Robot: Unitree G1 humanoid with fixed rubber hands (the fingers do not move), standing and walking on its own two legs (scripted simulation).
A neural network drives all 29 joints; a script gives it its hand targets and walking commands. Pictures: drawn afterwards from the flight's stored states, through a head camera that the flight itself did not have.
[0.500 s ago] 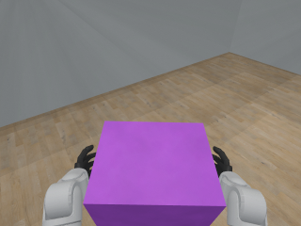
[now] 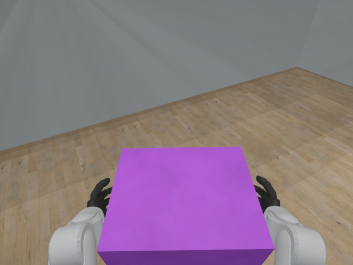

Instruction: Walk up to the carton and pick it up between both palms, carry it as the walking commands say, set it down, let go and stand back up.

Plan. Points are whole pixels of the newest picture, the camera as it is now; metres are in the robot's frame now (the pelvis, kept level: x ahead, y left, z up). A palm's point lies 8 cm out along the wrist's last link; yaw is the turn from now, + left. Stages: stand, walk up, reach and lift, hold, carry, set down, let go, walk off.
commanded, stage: carry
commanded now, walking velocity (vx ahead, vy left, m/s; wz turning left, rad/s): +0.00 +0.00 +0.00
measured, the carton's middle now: (182, 224) +0.24 +0.00 +0.03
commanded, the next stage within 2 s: none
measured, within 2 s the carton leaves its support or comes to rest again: neither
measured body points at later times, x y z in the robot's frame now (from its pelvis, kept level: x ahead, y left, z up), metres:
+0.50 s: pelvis +0.00 +0.02 -0.01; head -0.03 +0.01 +0.44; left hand +0.24 +0.19 +0.07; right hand +0.25 -0.16 +0.07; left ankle -0.07 +0.11 -0.73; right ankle -0.04 -0.09 -0.73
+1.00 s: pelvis -0.07 +0.02 +0.00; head -0.11 +0.02 +0.45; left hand +0.17 +0.19 +0.06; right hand +0.17 -0.16 +0.07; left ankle -0.07 +0.12 -0.73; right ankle -0.04 -0.09 -0.73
